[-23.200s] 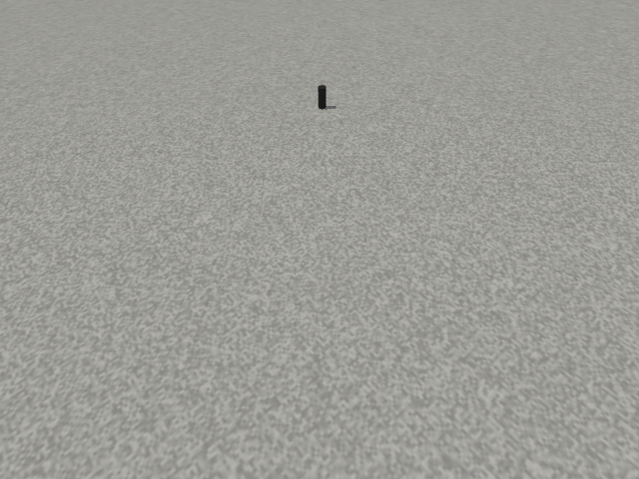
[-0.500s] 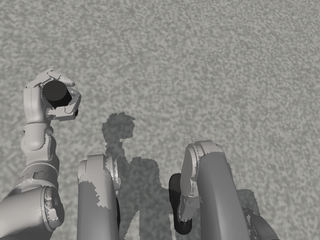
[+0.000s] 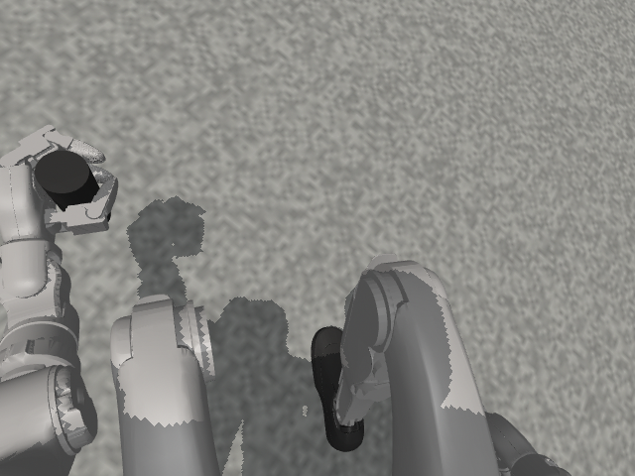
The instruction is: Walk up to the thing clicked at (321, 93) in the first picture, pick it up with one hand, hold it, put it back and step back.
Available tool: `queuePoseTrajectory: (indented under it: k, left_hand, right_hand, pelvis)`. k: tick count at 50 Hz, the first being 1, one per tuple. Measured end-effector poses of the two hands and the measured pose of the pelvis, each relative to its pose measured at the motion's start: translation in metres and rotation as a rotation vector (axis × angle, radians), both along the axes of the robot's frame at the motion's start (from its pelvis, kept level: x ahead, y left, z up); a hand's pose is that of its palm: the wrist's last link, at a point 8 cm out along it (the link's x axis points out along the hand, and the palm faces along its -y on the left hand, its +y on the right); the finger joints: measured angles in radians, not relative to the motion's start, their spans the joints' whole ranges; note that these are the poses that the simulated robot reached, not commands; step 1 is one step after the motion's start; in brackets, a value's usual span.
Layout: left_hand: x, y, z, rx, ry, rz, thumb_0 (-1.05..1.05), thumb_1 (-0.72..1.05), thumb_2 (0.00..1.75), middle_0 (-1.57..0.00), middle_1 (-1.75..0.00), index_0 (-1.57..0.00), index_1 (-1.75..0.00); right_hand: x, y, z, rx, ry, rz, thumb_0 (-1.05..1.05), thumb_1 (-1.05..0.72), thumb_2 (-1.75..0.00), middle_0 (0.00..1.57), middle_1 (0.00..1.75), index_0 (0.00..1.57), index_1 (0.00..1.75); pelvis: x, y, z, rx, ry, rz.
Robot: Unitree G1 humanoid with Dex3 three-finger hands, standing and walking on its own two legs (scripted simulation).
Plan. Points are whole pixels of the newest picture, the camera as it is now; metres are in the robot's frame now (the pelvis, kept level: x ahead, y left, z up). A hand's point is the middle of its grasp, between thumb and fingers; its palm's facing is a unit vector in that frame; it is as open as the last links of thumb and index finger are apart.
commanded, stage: crouch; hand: left
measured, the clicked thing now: (78, 195) +0.46 +0.23 -0.12
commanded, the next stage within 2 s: lower in 0.20 s
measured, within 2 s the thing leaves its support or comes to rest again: rests again in 1.44 s
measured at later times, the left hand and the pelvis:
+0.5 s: hand (99, 202) +0.46 +0.22 -0.15, palm faces +0.14 -0.99 -0.03, open 6.3 cm; pelvis +0.00 +0.01 -0.01, yaw -3 degrees
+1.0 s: hand (111, 211) +0.47 +0.21 -0.20, palm faces +0.16 -0.99 -0.02, open 6.3 cm; pelvis -0.01 +0.01 -0.02, yaw -6 degrees
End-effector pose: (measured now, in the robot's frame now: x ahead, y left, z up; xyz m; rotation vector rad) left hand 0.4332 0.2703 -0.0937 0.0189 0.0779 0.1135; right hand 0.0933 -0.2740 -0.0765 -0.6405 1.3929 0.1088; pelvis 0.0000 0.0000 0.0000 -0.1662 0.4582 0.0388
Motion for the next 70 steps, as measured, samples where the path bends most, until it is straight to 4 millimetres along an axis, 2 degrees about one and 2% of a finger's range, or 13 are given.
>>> queuePoseTrajectory:
  k: [19, 32, 42, 70]
  left_hand:
    - [0.002, -0.003, -0.033, 0.005, 0.003, 0.025, 0.04, 0.03, 1.12, -0.91, -1.1, -0.95, -1.12]
    - [0.001, -0.004, -0.071, -0.003, 0.026, 0.044, 0.04, 0.03, 1.13, -0.92, -1.1, -0.96, -1.12]
    - [0.005, -0.007, -0.092, -0.006, 0.02, 0.047, 0.04, 0.03, 1.13, -0.92, -1.09, -0.96, -1.12]
    - [0.004, -0.01, -0.122, -0.006, 0.026, 0.058, 0.04, 0.03, 1.13, -0.92, -1.1, -0.95, -1.12]
  right_hand:
    - [0.005, 0.004, 0.007, -0.037, 0.038, 0.096, 0.0, -0.89, -0.9, 0.2, 0.3, 0.21, 0.3]
    - [-0.002, 0.009, 0.015, -0.084, 0.082, 0.181, 0.0, -0.9, -0.91, 0.2, 0.3, 0.21, 0.3]
    - [0.002, 0.014, 0.022, -0.127, 0.112, 0.251, 0.0, -0.9, -0.91, 0.2, 0.3, 0.21, 0.3]
    - [0.002, 0.027, 0.034, -0.195, 0.159, 0.35, 0.0, -0.89, -0.9, 0.2, 0.3, 0.21, 0.3]
  pelvis:
    - [-0.001, 0.004, -0.007, -0.041, -0.046, -0.013]
    - [-0.007, 0.007, -0.015, -0.077, -0.104, -0.035]
    - [-0.008, 0.011, -0.018, -0.114, -0.137, -0.047]
    - [-0.012, 0.019, -0.021, -0.176, -0.19, -0.072]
